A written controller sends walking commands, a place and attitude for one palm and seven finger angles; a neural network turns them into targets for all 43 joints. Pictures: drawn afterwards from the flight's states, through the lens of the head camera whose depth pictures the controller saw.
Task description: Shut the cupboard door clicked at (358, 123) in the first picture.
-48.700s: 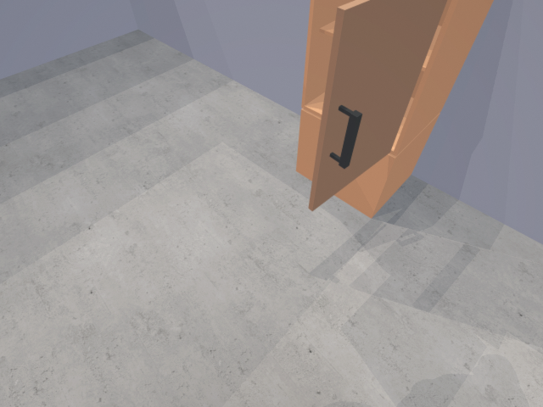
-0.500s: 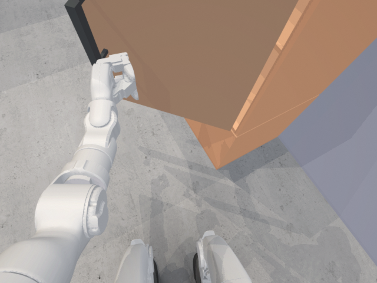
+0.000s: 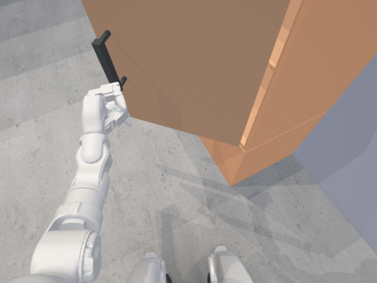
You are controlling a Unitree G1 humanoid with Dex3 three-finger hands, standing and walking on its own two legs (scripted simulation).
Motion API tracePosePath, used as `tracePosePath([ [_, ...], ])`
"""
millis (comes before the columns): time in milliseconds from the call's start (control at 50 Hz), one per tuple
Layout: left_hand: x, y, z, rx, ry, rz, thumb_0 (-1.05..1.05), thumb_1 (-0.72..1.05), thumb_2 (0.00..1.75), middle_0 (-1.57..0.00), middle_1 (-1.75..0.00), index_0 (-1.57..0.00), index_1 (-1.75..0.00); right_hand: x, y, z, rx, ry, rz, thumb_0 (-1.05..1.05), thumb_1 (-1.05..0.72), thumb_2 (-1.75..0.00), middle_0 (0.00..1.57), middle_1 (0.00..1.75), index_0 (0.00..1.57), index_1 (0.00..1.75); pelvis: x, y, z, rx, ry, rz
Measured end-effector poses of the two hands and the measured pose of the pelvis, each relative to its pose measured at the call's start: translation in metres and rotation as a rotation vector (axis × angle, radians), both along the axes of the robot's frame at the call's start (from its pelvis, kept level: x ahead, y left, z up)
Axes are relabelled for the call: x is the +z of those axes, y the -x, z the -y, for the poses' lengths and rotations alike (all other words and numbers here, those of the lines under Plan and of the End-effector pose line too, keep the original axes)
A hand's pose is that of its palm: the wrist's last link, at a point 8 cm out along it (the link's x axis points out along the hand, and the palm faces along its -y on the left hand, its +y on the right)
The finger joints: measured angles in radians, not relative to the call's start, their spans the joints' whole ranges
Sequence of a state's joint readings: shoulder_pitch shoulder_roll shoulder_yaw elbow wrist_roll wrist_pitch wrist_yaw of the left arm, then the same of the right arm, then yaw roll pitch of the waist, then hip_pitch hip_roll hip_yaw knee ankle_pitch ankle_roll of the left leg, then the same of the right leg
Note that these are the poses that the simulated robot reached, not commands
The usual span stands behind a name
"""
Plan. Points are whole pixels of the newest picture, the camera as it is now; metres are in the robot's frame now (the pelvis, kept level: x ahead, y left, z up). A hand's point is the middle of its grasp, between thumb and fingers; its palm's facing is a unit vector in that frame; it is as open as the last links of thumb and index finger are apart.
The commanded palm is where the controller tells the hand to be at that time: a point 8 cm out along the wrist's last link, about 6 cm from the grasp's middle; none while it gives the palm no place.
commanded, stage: draw the hand back to the body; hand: left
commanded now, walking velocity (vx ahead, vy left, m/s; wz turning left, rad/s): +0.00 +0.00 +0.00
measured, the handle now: (112, 64) +0.65 +0.16 +0.03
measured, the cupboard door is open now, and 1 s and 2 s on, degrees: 44 44 44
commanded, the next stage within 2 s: step back with the hand held close in 1.36 s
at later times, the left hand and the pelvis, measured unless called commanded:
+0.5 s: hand (44, 163) +0.31 +0.19 +0.15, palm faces +0.13 -0.96 -0.23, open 3.2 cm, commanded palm +0.28 +0.24 +0.18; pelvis +0.02 +0.01 +0.07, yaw +1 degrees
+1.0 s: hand out of the picture +0.21 +0.30 +0.25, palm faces +0.49 -0.76 -0.43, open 6.3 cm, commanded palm +0.17 +0.33 +0.26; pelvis +0.04 +0.02 +0.09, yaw +2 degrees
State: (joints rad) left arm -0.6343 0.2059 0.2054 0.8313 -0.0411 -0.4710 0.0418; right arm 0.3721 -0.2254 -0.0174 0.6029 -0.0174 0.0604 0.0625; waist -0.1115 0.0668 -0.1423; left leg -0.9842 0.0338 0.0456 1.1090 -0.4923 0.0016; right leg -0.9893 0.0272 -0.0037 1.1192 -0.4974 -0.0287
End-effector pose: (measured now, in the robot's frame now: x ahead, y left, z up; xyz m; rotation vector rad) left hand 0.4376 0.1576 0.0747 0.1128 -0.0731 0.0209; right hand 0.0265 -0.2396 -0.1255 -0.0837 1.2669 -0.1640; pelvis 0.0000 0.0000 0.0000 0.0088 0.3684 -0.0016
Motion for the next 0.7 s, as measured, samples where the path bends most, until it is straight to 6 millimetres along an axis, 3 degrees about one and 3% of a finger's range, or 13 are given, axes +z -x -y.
tracePosePath([
  [120, 0.02, 0.052, -0.026, 0.009, 0.077, -0.099, 0.02, 0.9, 0.9, -1.3, -1.5, -1.3, -1.5, 0.033, -0.023, 0.002, 0.026, 0.024, 0.07, 0.01, -0.91, -0.9, 0.2, 0.29, 0.2, 0.3, 0.031, -0.006, 0.0, 0.023, 0.008, 0.109],
  [240, 0.051, 0.075, -0.027, -0.049, 0.085, 0.015, 0.02, 0.9, 0.9, -1.3, -1.49, -1.29, -1.5, 0.069, -0.077, 0.014, 0.076, 0.114, 0.262, 0.01, -0.91, -0.9, 0.2, 0.29, 0.2, 0.3, 0.042, -0.006, -0.002, 0.041, 0.019, 0.177],
  [320, 0.058, 0.092, -0.034, -0.071, 0.045, -0.003, 0.02, 0.9, 0.9, -1.27, -1.46, -1.26, -1.46, 0.089, -0.112, 0.013, 0.08, 0.123, 0.387, 0.01, -0.91, -0.9, 0.2, 0.29, 0.2, 0.3, 0.048, -0.008, -0.005, 0.028, 0.014, 0.214],
  [420, 0.071, 0.128, -0.056, 0.017, -0.064, -0.082, 0.02, 0.9, 0.9, -1.18, -1.36, -1.17, -1.37, 0.112, -0.148, -0.005, 0.054, 0.107, 0.48, 0.01, -0.91, -0.9, 0.2, 0.29, 0.2, 0.3, 0.062, -0.016, -0.011, 0.017, 0.007, 0.276],
  [520, 0.097, 0.158, -0.088, 0.143, -0.124, -0.078, 0.02, 0.9, 0.9, -1.06, -1.23, -1.06, -1.24, 0.126, -0.176, -0.032, 0.111, 0.076, 0.53, 0.01, -0.91, -0.9, 0.2, 0.29, 0.2, 0.3, 0.073, -0.023, -0.014, 0.029, 0.008, 0.332],
  [700, 0.133, 0.199, -0.123, 0.286, -0.173, -0.047, 0.02, 0.9, 0.9, -0.83, -0.97, -0.82, -0.98, 0.137, -0.2, -0.068, 0.208, 0.016, 0.578, 0.01, -0.9, -0.9, 0.2, 0.29, 0.2, 0.3, 0.085, -0.031, -0.022, 0.04, 0.007, 0.395],
])
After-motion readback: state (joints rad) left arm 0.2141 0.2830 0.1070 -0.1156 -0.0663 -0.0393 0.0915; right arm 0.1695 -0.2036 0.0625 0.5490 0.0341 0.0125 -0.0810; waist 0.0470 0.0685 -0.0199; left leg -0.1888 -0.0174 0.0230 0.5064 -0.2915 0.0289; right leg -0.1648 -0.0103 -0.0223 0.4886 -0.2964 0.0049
